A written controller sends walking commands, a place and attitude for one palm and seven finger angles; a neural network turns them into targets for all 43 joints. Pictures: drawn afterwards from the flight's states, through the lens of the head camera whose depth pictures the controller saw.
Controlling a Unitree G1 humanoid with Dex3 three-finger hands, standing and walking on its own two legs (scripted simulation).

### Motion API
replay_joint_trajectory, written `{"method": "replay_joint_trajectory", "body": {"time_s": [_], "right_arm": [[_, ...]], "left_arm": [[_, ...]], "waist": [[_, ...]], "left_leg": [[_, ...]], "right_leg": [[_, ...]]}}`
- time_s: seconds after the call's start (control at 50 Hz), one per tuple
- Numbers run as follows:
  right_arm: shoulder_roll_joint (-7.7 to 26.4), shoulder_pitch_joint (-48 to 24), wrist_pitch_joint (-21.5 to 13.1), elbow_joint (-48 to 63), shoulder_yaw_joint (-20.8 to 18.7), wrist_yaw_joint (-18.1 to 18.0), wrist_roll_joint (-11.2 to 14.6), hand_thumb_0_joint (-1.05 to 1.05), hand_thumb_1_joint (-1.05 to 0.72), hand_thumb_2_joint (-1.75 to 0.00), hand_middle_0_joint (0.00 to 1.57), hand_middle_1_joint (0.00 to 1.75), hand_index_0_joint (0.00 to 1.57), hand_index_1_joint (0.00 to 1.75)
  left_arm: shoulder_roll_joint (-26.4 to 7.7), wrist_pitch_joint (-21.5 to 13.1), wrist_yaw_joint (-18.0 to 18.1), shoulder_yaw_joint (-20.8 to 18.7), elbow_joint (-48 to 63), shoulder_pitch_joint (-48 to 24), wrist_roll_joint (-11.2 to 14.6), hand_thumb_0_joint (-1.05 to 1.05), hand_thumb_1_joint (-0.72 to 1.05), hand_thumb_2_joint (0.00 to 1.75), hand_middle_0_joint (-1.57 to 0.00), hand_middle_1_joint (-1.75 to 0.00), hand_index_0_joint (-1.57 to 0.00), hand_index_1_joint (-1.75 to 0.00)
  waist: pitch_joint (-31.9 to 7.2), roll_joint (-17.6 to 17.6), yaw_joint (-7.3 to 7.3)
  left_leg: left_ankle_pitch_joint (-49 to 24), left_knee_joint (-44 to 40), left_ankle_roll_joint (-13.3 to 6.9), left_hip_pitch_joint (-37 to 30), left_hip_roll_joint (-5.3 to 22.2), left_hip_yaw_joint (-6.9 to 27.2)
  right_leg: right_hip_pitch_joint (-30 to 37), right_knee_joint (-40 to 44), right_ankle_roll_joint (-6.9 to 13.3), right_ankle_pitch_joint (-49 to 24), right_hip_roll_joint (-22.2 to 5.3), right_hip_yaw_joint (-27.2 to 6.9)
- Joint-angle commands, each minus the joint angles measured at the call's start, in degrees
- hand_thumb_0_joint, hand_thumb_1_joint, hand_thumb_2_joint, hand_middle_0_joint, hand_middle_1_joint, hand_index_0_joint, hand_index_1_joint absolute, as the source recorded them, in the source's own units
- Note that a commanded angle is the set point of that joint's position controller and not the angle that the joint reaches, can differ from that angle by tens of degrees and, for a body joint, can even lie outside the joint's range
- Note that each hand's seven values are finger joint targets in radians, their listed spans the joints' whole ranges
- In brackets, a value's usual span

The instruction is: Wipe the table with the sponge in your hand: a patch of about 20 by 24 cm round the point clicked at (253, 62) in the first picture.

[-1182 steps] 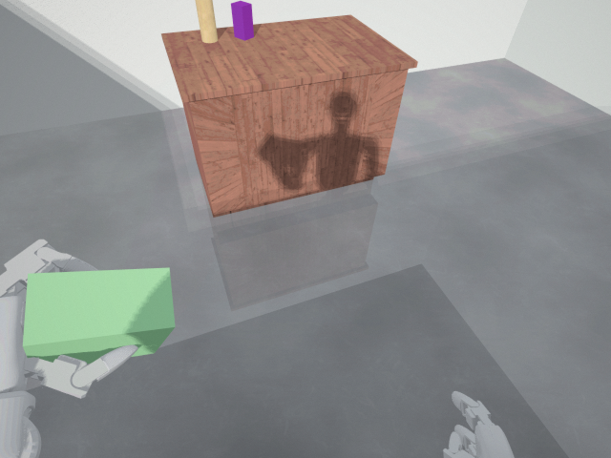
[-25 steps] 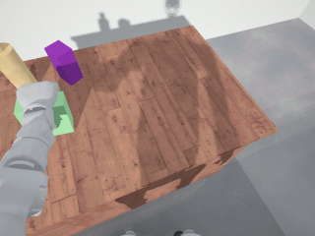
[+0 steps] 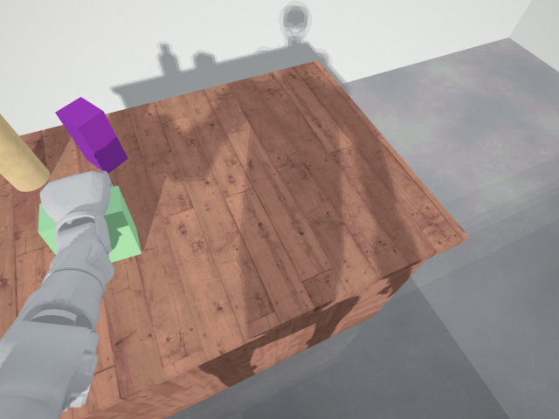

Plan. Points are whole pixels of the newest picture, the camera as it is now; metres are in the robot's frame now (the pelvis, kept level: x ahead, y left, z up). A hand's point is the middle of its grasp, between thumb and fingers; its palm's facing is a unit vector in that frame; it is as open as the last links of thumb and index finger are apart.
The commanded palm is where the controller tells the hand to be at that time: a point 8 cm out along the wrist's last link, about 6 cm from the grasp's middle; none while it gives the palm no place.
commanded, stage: wipe back along the middle lane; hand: left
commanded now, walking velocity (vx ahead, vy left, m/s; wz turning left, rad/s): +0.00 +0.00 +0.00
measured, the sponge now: (98, 237) +0.40 +0.31 -0.04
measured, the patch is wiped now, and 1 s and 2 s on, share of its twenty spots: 0.30 0.40 0.60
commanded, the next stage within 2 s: slide across to the third lane in 1.38 s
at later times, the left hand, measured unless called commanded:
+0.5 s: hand (92, 250) +0.36 +0.29 -0.01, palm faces -0.10 +0.01 -0.99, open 9.9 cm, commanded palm +0.33 +0.26 +0.02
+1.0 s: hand (100, 277) +0.32 +0.27 -0.01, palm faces -0.05 -0.03 -1.00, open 9.9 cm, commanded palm +0.28 +0.24 +0.02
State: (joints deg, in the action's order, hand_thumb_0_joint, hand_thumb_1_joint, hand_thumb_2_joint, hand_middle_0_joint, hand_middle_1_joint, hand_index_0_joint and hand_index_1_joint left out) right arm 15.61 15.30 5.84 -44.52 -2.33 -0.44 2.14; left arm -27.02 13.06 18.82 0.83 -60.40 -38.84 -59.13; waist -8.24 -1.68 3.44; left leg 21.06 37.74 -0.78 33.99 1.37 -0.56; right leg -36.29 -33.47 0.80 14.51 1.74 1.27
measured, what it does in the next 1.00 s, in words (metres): stands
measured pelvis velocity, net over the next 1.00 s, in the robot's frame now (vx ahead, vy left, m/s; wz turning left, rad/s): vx -0.01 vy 0.01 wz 0.01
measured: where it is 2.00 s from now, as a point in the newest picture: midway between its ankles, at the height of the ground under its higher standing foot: outside the picture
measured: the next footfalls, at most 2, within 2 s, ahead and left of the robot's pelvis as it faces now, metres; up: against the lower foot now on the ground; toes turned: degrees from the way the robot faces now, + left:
none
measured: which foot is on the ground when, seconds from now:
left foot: down 0.00-1.00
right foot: down 0.00-1.00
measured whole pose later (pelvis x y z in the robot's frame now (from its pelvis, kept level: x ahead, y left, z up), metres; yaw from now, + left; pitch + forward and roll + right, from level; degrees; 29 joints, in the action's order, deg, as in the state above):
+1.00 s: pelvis -0.01 +0.01 +0.00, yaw +1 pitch +10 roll -1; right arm 14.5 7.9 6.5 -40.2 -1.6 -0.9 3.6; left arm -15.8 24.0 21.7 11.0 -36.7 -18.1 -57.3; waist -8.7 -1.9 -2.3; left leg 21.2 37.5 -1.4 26.6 -0.2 -0.8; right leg -29.6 -35.1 0.3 15.8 0.2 0.9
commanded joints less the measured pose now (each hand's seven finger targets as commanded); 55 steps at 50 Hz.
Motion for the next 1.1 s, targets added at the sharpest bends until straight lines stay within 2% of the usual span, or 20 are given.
{"method": "replay_joint_trajectory", "body": {"time_s": [0.0,0.16,0.22,0.28,0.36,0.38,0.44,0.52,0.54,0.58,0.6,0.64,0.8,0.84,0.88,0.9,0.94,1.0,1.04,1.08], "right_arm": [[8.6,1.7,-1.2,5.0,-2.8,-0.8,0.4,0.00,-0.90,-0.90,0.20,0.30,0.20,0.30],[8.2,-0.7,-1.5,6.3,-3.2,-0.9,0.6,0.00,-0.90,-0.90,0.20,0.30,0.20,0.30],[8.0,-2.1,-1.7,6.6,-2.8,-1.1,0.9,0.00,-0.90,-0.90,0.20,0.30,0.20,0.30],[8.0,-2.5,-1.8,6.6,-2.5,-1.5,1.0,0.00,-0.90,-0.90,0.20,0.30,0.20,0.30],[7.3,-3.1,-2.1,7.2,-2.5,-1.7,0.7,0.00,-0.90,-0.90,0.20,0.30,0.20,0.30],[6.9,-3.7,-2.1,7.4,-2.4,-1.7,0.8,0.00,-0.90,-0.90,0.20,0.30,0.20,0.30],[7.1,-4.1,-2.1,7.6,-2.3,-1.8,0.8,0.00,-0.90,-0.90,0.20,0.30,0.20,0.30],[6.8,-5.1,-2.1,8.5,-2.1,-1.8,0.8,0.00,-0.90,-0.90,0.20,0.30,0.20,0.30],[7.1,-5.3,-2.0,8.3,-2.1,-1.9,0.9,0.00,-0.90,-0.90,0.20,0.30,0.20,0.30],[6.8,-5.7,-1.9,8.5,-1.9,-1.9,1.0,0.00,-0.90,-0.90,0.20,0.30,0.20,0.30],[6.6,-5.8,-2.0,8.8,-2.1,-1.7,1.0,0.00,-0.90,-0.90,0.20,0.30,0.20,0.30],[7.0,-6.4,-1.8,9.0,-2.1,-1.6,1.1,0.00,-0.90,-0.90,0.20,0.30,0.20,0.30],[6.2,-9.3,-1.9,11.1,-2.3,-0.5,1.3,0.00,-0.90,-0.90,0.20,0.30,0.20,0.30],[6.5,-10.5,-1.7,10.9,-2.2,-0.6,1.5,0.00,-0.90,-0.90,0.20,0.30,0.20,0.30],[6.3,-11.3,-1.7,11.5,-1.9,-0.7,1.6,0.00,-0.90,-0.90,0.20,0.30,0.20,0.30],[6.3,-11.6,-1.6,11.5,-1.9,-0.7,1.6,0.00,-0.90,-0.90,0.20,0.30,0.20,0.30],[6.4,-12.6,-1.5,11.8,-1.8,-1.0,1.7,0.00,-0.90,-0.90,0.20,0.30,0.20,0.30],[6.0,-13.5,-1.3,12.4,-1.1,-1.5,1.9,0.00,-0.90,-0.90,0.20,0.30,0.20,0.30],[6.3,-13.8,-1.2,12.2,-1.1,-1.8,1.9,0.00,-0.90,-0.90,0.20,0.30,0.20,0.30],[5.6,-13.9,-1.3,13.1,-0.8,-1.7,1.8,0.00,-0.90,-0.90,0.20,0.30,0.20,0.30]], "left_arm": [[-9.2,0.0,-0.8,-0.3,4.9,-7.4,-1.1,0.00,0.10,1.30,-1.20,-1.60,-1.20,-1.60],[-6.0,-0.1,0.6,0.8,8.1,-2.4,-0.9,0.00,0.10,1.30,-1.20,-1.60,-1.20,-1.60],[-2.7,0.8,0.9,3.9,7.2,-4.2,-1.2,0.00,0.10,1.30,-1.20,-1.60,-1.20,-1.60],[-4.7,1.3,1.4,2.5,6.0,-5.7,-1.4,0.00,0.10,1.30,-1.20,-1.60,-1.20,-1.60],[-1.7,1.3,1.9,4.4,6.8,-6.3,-1.7,0.00,0.10,1.30,-1.20,-1.60,-1.20,-1.60],[1.1,1.5,1.9,6.6,6.9,-6.5,-1.4,0.00,0.10,1.30,-1.20,-1.60,-1.20,-1.60],[-0.6,2.0,2.2,3.8,7.0,-4.6,-0.2,0.00,0.10,1.30,-1.20,-1.60,-1.20,-1.60],[1.9,2.9,2.2,5.3,8.6,-0.5,1.3,0.00,0.10,1.30,-1.20,-1.60,-1.20,-1.60],[-0.2,3.2,2.3,3.1,9.0,-0.1,1.4,0.00,0.10,1.30,-1.20,-1.60,-1.20,-1.60],[2.7,3.7,1.9,6.6,10.2,-1.6,0.6,0.00,0.10,1.30,-1.20,-1.60,-1.20,-1.60],[4.2,4.0,1.7,7.5,10.6,0.1,0.5,0.00,0.10,1.30,-1.20,-1.60,-1.20,-1.60],[1.8,4.8,1.7,4.7,11.8,3.7,0.9,0.00,0.10,1.30,-1.20,-1.60,-1.20,-1.60],[8.7,7.5,0.7,9.5,21.0,16.0,2.5,0.00,0.10,1.30,-1.20,-1.60,-1.20,-1.60],[7.5,8.6,0.8,8.4,22.8,15.1,2.7,0.00,0.10,1.30,-1.20,-1.60,-1.20,-1.60],[10.1,9.9,0.4,11.5,24.7,14.2,2.4,0.00,0.10,1.30,-1.20,-1.60,-1.20,-1.60],[9.6,10.5,0.3,11.0,24.4,15.8,2.3,0.00,0.10,1.30,-1.20,-1.60,-1.20,-1.60],[7.8,11.5,0.3,9.2,26.3,15.9,2.4,0.00,0.10,1.30,-1.20,-1.60,-1.20,-1.60],[10.2,12.7,-0.6,12.7,26.9,13.5,1.8,0.00,0.10,1.30,-1.20,-1.60,-1.20,-1.60],[8.1,12.9,-0.8,10.6,26.8,14.0,1.4,0.00,0.10,1.30,-1.20,-1.60,-1.20,-1.60],[10.9,12.7,-1.4,13.5,28.3,14.8,1.4,0.00,0.10,1.30,-1.20,-1.60,-1.20,-1.60]], "waist": [[-17.6,2.6,-1.11],[-16.7,2.3,-2.18],[-12.0,2.9,-1.14],[-11.1,3.0,-1.33],[-12.9,0.6,-1.91],[-12.8,-0.3,-1.41],[-13.9,2.2,-2.37],[-14.5,4.7,-2.88],[-14.6,4.8,-3.26],[-12.8,4.5,-2.39],[-12.3,3.9,-2.66],[-13.4,3.8,-4.06],[-13.3,4.6,-5.34],[-11.4,4.5,-5.05],[-9.4,4.9,-4.28],[-8.9,5.2,-4.88],[-9.5,4.9,-5.51],[-8.1,4.3,-4.80],[-8.5,4.2,-5.39],[-9.6,3.5,-5.23]], "left_leg": [[-23.2,-2.5,-1.5,-5.1,-1.8,-0.3],[-21.7,-3.3,-1.4,-6.9,-1.8,-0.3],[-16.7,-4.2,-1.3,-6.1,-1.7,0.0],[-14.1,-4.7,-1.3,-6.2,-1.7,0.6],[-14.6,-4.5,-0.9,-8.1,-1.5,1.2],[-14.0,-4.4,-0.7,-8.5,-1.4,0.9],[-13.9,-4.4,-0.7,-8.0,-1.3,1.3],[-14.7,-4.3,-0.8,-7.4,-1.5,0.8],[-14.9,-4.5,-0.7,-7.3,-1.5,1.2],[-15.1,-4.5,-0.8,-7.9,-1.4,1.2],[-15.5,-4.5,-0.8,-8.2,-1.3,1.2],[-16.8,-4.7,-0.6,-8.5,-1.5,1.4],[-23.5,-4.0,-0.2,-11.1,-1.1,1.7],[-22.0,-4.5,0.0,-11.1,-1.0,2.1],[-21.3,-4.6,-0.1,-11.5,-1.1,2.1],[-20.2,-4.9,-0.1,-11.4,-1.3,2.0],[-20.1,-5.1,0.1,-11.8,-1.5,2.3],[-17.8,-5.5,0.0,-12.0,-1.8,2.1],[-18.2,-5.4,0.3,-12.5,-1.9,2.6],[-19.6,-4.8,0.2,-13.4,-2.0,2.2]], "right_leg": [[19.4,0.8,2.0,-28.4,-1.4,-1.7],[18.3,1.2,2.3,-24.7,-1.4,-1.4],[13.9,2.3,2.2,-16.9,-1.2,-0.9],[12.2,2.5,2.4,-11.6,-1.1,-0.5],[10.5,1.7,2.8,-9.2,-0.7,0.2],[9.3,1.8,2.8,-8.3,-0.6,0.3],[10.9,1.7,2.8,-8.7,-0.5,0.0],[13.5,1.9,2.4,-11.5,-0.7,-0.4],[13.8,1.7,2.6,-11.5,-0.6,-0.6],[12.4,1.7,2.6,-11.2,-0.5,-0.1],[12.1,1.8,2.7,-11.3,-0.5,0.1],[13.9,1.5,3.0,-12.5,-0.4,-0.4],[16.1,0.5,3.2,-18.9,-0.5,0.0],[15.4,0.6,3.4,-17.1,-0.4,-0.2],[14.5,1.0,3.3,-16.4,-0.3,0.2],[14.7,1.1,3.3,-15.2,-0.4,0.2],[15.3,1.0,3.5,-15.4,-0.3,-0.2],[14.5,1.3,3.5,-13.1,-0.4,0.1],[14.5,1.0,3.8,-13.0,-0.2,-0.3],[15.1,0.6,3.8,-14.9,-0.3,0.1]]}}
